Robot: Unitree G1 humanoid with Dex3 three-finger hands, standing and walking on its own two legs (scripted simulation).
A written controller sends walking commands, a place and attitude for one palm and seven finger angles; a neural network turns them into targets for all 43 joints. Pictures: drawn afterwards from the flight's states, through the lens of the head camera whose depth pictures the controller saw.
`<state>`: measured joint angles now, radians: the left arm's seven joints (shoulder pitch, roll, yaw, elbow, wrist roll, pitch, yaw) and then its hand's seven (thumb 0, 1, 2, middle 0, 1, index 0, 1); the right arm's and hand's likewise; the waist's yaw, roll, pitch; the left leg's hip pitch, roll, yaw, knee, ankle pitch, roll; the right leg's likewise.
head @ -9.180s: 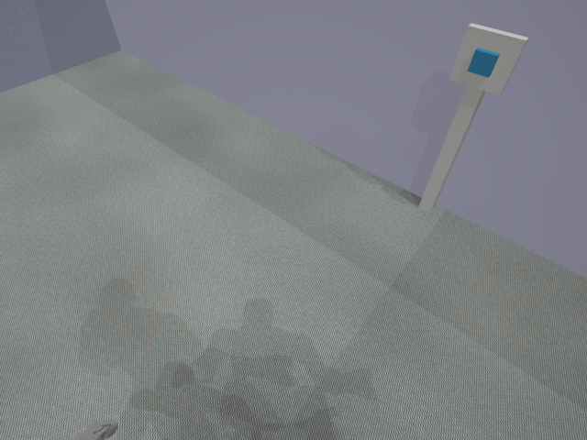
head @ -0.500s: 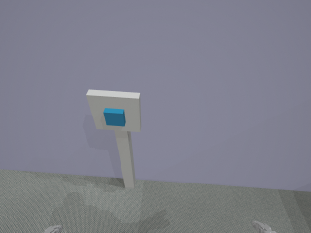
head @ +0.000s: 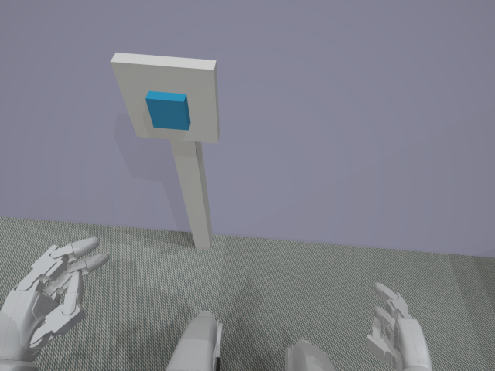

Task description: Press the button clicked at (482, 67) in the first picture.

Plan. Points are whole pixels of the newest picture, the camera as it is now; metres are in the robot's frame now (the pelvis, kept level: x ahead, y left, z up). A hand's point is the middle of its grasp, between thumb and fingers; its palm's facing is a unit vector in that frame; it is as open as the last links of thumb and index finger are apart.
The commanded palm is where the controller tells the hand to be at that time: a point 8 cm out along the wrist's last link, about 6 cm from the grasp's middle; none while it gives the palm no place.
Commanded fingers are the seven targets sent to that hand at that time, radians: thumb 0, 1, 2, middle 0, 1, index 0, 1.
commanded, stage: raise the hand and make a fist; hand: left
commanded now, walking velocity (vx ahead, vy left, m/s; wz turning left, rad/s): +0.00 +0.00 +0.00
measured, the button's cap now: (169, 110) +0.55 +0.21 +0.08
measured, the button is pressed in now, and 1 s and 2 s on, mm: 0 0 0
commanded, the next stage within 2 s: aim a knuckle at the button in 1.66 s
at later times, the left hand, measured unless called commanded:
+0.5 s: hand (91, 291) +0.21 +0.24 +0.05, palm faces +0.02 -1.00 -0.04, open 3.1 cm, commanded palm +0.18 +0.29 +0.06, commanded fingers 0.00 0.90 0.90 -1.30 -1.50 -1.30 -1.50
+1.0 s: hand (97, 281) +0.22 +0.23 +0.06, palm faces +0.03 -1.00 -0.05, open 3.1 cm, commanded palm +0.20 +0.28 +0.07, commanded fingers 0.00 0.90 0.90 -1.30 -1.50 -1.30 -1.50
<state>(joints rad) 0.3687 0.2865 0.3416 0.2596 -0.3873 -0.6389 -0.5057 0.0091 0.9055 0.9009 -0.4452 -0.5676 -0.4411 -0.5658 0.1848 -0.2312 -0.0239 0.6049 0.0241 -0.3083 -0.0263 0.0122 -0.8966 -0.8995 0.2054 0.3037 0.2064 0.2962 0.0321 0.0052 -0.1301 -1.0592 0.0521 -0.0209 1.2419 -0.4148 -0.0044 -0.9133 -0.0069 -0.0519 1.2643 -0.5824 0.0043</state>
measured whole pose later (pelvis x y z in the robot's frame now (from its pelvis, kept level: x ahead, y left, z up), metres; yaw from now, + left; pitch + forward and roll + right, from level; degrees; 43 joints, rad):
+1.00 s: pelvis +0.01 +0.01 +0.01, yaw +0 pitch +14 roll -5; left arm 0.44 0.28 0.24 -0.07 -0.30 -0.35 -0.30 0.02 0.90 0.90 -1.30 -1.50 -1.30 -1.50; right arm 0.23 -0.21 0.02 0.52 0.03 -0.19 -0.07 0.01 -0.90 -0.90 0.21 0.30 0.21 0.30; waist 0.00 0.04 -0.15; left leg -1.04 0.05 -0.05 1.23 -0.43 0.01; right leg -0.86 0.01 -0.08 1.19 -0.57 0.02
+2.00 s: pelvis +0.03 +0.00 +0.01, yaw +0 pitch +16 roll -4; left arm 0.25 0.26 0.20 0.08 -0.28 -0.37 -0.28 0.02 0.90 0.90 -1.30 -1.50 -1.30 -1.50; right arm 0.23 -0.24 0.02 0.53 0.02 -0.15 -0.08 0.01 -0.90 -0.90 0.20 0.30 0.21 0.30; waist 0.00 0.04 -0.16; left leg -1.03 0.06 -0.05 1.22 -0.46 -0.01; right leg -0.86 0.01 -0.07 1.19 -0.60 0.00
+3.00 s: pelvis +0.03 +0.00 +0.00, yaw -2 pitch +21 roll -3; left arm -0.51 0.28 0.26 0.79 -0.14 -0.45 -0.14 0.02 0.90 0.90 -1.30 -1.50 -1.30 -1.50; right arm 0.28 -0.24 0.01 0.63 -0.01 -0.01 -0.03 0.01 -0.90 -0.90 0.20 0.30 0.21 0.30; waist -0.07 0.03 -0.16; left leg -1.14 0.07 -0.01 1.24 -0.46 0.00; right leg -1.00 0.02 -0.03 1.23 -0.60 0.01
